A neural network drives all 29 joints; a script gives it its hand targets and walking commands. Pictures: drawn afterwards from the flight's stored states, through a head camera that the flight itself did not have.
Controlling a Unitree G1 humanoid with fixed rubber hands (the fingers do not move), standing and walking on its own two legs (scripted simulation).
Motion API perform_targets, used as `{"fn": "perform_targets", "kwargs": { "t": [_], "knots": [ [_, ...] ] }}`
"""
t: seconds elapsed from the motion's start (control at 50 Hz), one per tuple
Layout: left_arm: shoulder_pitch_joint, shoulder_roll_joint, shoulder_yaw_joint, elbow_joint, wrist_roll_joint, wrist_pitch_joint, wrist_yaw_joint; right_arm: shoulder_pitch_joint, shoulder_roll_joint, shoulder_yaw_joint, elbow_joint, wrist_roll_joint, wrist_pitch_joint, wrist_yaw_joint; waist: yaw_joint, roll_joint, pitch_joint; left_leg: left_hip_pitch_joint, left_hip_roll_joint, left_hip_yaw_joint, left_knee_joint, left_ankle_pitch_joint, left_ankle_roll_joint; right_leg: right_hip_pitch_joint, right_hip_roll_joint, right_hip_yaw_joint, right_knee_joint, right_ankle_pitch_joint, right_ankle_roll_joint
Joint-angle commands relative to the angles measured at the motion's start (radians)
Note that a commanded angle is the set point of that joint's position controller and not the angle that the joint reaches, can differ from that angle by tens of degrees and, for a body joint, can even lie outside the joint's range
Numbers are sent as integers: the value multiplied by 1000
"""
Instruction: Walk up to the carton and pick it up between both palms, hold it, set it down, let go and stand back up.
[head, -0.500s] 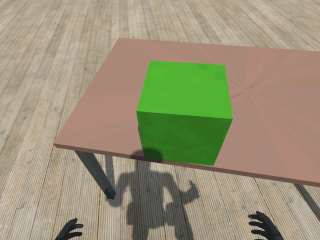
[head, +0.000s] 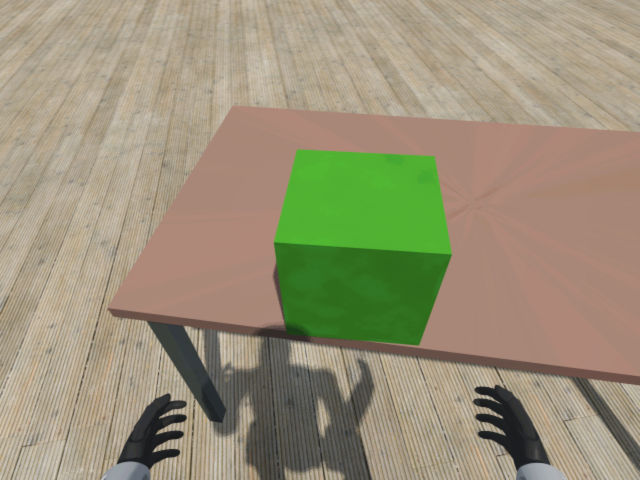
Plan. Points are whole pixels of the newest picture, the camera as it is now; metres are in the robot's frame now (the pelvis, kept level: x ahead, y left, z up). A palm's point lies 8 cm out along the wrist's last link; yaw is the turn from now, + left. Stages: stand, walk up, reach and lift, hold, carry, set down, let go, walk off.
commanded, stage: reach and lift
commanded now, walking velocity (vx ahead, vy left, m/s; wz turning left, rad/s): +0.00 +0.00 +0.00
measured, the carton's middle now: (358, 248) +0.47 +0.00 +0.00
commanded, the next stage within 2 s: none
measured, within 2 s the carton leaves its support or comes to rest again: neither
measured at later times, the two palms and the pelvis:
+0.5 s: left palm (158, 403) +0.21 +0.25 -0.02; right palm (523, 419) +0.22 -0.21 -0.03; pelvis +0.03 +0.01 +0.00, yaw -1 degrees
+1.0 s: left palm (177, 337) +0.28 +0.24 +0.02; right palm (515, 366) +0.27 -0.20 +0.01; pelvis +0.02 +0.01 +0.00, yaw -1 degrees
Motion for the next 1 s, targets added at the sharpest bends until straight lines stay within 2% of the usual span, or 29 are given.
{"fn": "perform_targets", "kwargs": {
  "t": [0.0, 0.22, 0.36, 0.5, 0.74, 0.8, 0.88, 0.98],
  "knots": [
    [-70, 87, 10, -129, -29, -69, -2, -70, -119, -50, -107, 7, -43, -8, -20, 16, -75, -163, -44, 68, -98, 156, -20, 143, 50, -12, -60, -28, -21],
    [-61, 70, 8, -152, -48, -176, 0, -49, -104, -19, -164, 78, -94, -10, -1, 33, -101, -105, -51, 63, -85, 309, -44, 151, 52, -1, -74, 56, -34],
    [-73, 77, 9, -166, -68, -243, -13, -32, -102, 9, -201, 133, -133, -26, -3, 42, -120, -74, -54, 62, -71, 366, -50, 167, 46, 14, -73, 128, -40],
    [-115, 94, -7, -161, -114, -309, -33, -46, -100, 27, -244, 171, -155, -44, -16, 33, -128, -70, -52, 54, -61, 349, -45, 161, 39, 26, -66, 145, -42],
    [-264, 112, -38, -84, -182, -414, -42, -150, -92, 51, -281, 216, -151, -62, -31, 29, -142, -108, -39, 28, -45, 265, -30, 125, 28, 43, -43, 79, -50],
    [-331, 112, -39, -57, -188, -410, -38, -211, -101, 53, -271, 221, -134, -65, -31, 36, -148, -121, -35, 25, -50, 233, -27, 117, 26, 44, -38, 51, -54],
    [-440, 109, -35, -56, -188, -338, -23, -323, -125, 47, -267, 228, -82, -66, -30, 38, -171, -131, -32, 29, -67, 202, -24, 121, 29, 38, -36, 34, -54],
    [-512, 112, -12, -74, -180, -255, -20, -394, -144, 51, -264, 255, -24, -74, -32, 30, -232, -91, -38, 35, -55, 298, -31, 142, 36, 34, -37, 115, -42]
  ]
}}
